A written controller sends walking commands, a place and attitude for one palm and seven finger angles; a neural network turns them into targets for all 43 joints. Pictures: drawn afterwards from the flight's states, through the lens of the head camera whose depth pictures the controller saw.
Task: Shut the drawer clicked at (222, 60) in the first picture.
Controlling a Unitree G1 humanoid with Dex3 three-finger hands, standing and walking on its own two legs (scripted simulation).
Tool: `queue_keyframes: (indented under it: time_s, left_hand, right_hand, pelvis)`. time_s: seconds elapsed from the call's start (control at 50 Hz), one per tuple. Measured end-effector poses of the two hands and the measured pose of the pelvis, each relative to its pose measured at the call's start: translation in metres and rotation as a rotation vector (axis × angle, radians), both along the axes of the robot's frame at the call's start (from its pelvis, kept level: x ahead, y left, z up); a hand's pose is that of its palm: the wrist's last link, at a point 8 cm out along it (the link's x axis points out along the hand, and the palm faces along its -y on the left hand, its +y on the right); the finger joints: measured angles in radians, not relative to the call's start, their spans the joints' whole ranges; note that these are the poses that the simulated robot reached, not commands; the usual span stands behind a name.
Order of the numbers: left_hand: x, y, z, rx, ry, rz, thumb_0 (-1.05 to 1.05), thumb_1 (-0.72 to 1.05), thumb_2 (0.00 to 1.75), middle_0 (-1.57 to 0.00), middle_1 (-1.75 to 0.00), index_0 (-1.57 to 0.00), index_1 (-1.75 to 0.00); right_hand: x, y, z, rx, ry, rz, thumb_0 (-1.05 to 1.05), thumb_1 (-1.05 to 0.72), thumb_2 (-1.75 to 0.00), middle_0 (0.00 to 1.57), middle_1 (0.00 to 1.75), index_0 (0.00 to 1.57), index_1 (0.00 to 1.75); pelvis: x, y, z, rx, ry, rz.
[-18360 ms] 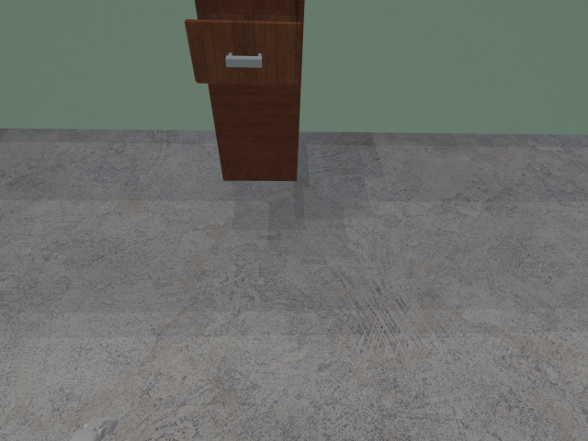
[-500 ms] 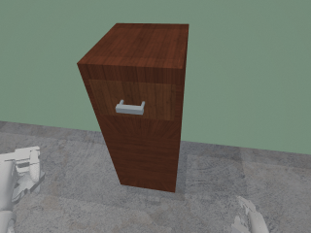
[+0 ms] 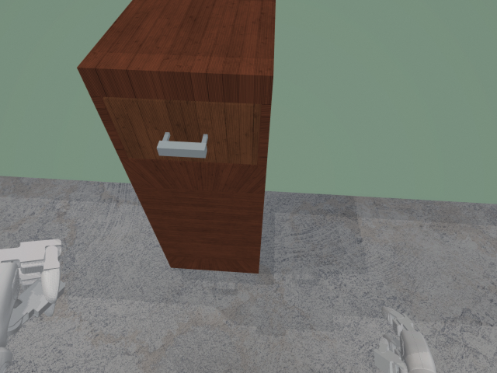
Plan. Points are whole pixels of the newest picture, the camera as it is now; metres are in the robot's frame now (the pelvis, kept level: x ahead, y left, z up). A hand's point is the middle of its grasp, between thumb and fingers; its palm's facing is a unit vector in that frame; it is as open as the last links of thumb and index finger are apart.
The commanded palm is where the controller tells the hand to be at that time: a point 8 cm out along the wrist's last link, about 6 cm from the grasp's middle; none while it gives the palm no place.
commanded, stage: step back with the hand held close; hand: left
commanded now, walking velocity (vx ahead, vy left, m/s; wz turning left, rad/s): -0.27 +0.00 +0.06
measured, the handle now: (184, 143) +0.58 +0.18 +0.00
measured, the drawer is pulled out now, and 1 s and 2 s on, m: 0.00 0.00 0.00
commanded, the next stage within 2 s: stop stepping back and stand still in 0.90 s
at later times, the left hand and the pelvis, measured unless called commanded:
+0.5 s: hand out of the picture +0.11 +0.25 +0.15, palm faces +0.34 -0.84 -0.43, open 3.3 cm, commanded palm +0.05 +0.30 +0.18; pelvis -0.07 +0.01 -0.01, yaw +2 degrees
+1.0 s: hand out of the picture +0.01 +0.20 +0.17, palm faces +0.13 -0.78 -0.62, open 3.3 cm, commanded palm -0.07 +0.27 +0.18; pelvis -0.19 -0.01 -0.02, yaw +0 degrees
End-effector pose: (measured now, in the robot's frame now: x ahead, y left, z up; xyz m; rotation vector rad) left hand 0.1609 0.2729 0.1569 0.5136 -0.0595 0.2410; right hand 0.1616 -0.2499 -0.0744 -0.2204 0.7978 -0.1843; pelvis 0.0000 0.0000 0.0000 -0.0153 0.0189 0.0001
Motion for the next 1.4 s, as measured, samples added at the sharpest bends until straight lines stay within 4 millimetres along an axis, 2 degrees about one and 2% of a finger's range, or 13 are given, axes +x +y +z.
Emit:
queue_keyframes:
  time_s: [0.2, 0.38, 0.56, 0.7, 0.78, 0.86, 0.94, 1.0, 1.06, 1.12, 1.2, 1.28, 1.4]
  left_hand:
    - [-0.042, 0.018, 0.03, 0.103, -0.145, 0.011, 0.02, 0.89, 0.9, -1.4, -1.6, -1.4, -1.59]
    - [-0.076, 0.019, 0.013, 0.053, -0.134, 0.061, 0.02, 0.89, 0.9, -1.4, -1.6, -1.4, -1.59]
    - [-0.087, 0.026, 0.019, 0.062, -0.241, -0.013, 0.02, 0.89, 0.9, -1.41, -1.6, -1.41, -1.59]
    - [-0.098, 0.045, 0.034, 0.116, -0.245, 0.027, 0.02, 0.89, 0.9, -1.41, -1.6, -1.41, -1.59]
    - [-0.103, 0.033, 0.023, 0.051, -0.2, -0.009, 0.02, 0.89, 0.9, -1.41, -1.6, -1.41, -1.59]
    - [-0.111, 0.008, 0.014, 0.044, -0.172, -0.114, 0.02, 0.89, 0.9, -1.41, -1.6, -1.4, -1.59]
    - [-0.138, -0.018, 0.022, 0.131, -0.172, -0.231, 0.02, 0.89, 0.9, -1.4, -1.6, -1.4, -1.59]
    - [-0.173, -0.026, 0.044, 0.206, -0.177, -0.263, 0.02, 0.89, 0.9, -1.4, -1.6, -1.4, -1.59]
    - [-0.212, -0.02, 0.062, 0.234, -0.218, -0.198, 0.02, 0.88, 0.9, -1.4, -1.6, -1.4, -1.59]
    - [-0.237, 0.0, 0.057, 0.181, -0.233, -0.028, 0.01, 0.88, 0.9, -1.41, -1.6, -1.41, -1.59]
    - [-0.248, 0.025, 0.021, 0.014, -0.233, 0.175, 0.01, 0.89, 0.9, -1.41, -1.6, -1.41, -1.59]
    - [-0.25, 0.024, -0.01, -0.123, -0.183, 0.203, 0.01, 0.89, 0.9, -1.41, -1.6, -1.41, -1.59]
    - [-0.266, 0.006, 0.018, -0.005, -0.241, -0.005, 0.02, 0.89, 0.9, -1.41, -1.6, -1.4, -1.59]
  right_hand:
    - [-0.025, 0.021, 0.0, -0.014, -0.039, 0.042, 0.01, -0.9, -0.9, 0.2, 0.3, 0.2, 0.3]
    - [-0.051, 0.034, -0.008, 0.015, -0.053, 0.078, 0.01, -0.9, -0.9, 0.2, 0.3, 0.2, 0.3]
    - [-0.087, 0.027, -0.001, -0.081, -0.002, 0.053, 0.01, -0.9, -0.9, 0.21, 0.3, 0.2, 0.3]
    - [-0.094, 0.036, 0.009, -0.07, -0.008, 0.064, 0.01, -0.9, -0.9, 0.2, 0.3, 0.2, 0.3]
    - [-0.093, 0.041, 0.011, -0.058, -0.019, 0.105, 0.01, -0.9, -0.9, 0.2, 0.3, 0.2, 0.3]
    - [-0.1, 0.041, 0.004, -0.036, -0.037, 0.15, 0.01, -0.9, -0.9, 0.21, 0.3, 0.2, 0.3]
    - [-0.124, 0.034, -0.007, 0.0, -0.085, 0.163, 0.01, -0.9, -0.9, 0.21, 0.3, 0.21, 0.3]
    - [-0.155, 0.027, -0.011, 0.033, -0.077, 0.131, 0.01, -0.9, -0.9, 0.21, 0.3, 0.21, 0.3]
    - [-0.192, 0.016, -0.008, 0.052, -0.021, 0.062, 0.01, -0.9, -0.9, 0.21, 0.3, 0.21, 0.3]
    - [-0.219, 0.003, -0.005, 0.034, 0.003, 0.003, 0.01, -0.9, -0.9, 0.21, 0.3, 0.21, 0.3]
    - [-0.238, -0.012, -0.012, -0.027, -0.018, -0.017, 0.01, -0.9, -0.9, 0.2, 0.3, 0.2, 0.3]
    - [-0.251, -0.01, -0.007, -0.069, -0.002, -0.004, 0.01, -0.9, -0.9, 0.2, 0.3, 0.2, 0.3]
    - [-0.262, 0.016, 0.017, -0.043, -0.143, 0.036, 0.01, -0.9, -0.9, 0.2, 0.3, 0.2, 0.3]
  pelvis:
    - [-0.032, 0.009, -0.006, 0.004, -0.007, 0.009]
    - [-0.061, 0.01, -0.011, -0.017, -0.011, 0.026]
    - [-0.079, 0.018, -0.012, -0.048, -0.011, 0.047]
    - [-0.087, 0.019, -0.002, -0.073, 0.074, 0.043]
    - [-0.101, 0.015, 0.0, -0.058, 0.126, 0.012]
    - [-0.132, 0.006, -0.005, -0.036, 0.126, -0.009]
    - [-0.173, -0.004, -0.016, -0.022, 0.084, -0.012]
    - [-0.194, -0.009, -0.017, -0.061, 0.039, 0.008]
    - [-0.199, -0.015, -0.01, -0.016, 0.022, -0.007]
    - [-0.2, -0.016, -0.005, 0.023, 0.014, -0.029]
    - [-0.207, -0.005, -0.009, 0.003, 0.001, 0.024]
    - [-0.224, 0.003, -0.006, 0.024, -0.035, 0.031]
    - [-0.258, 0.004, -0.007, 0.036, -0.051, 0.015]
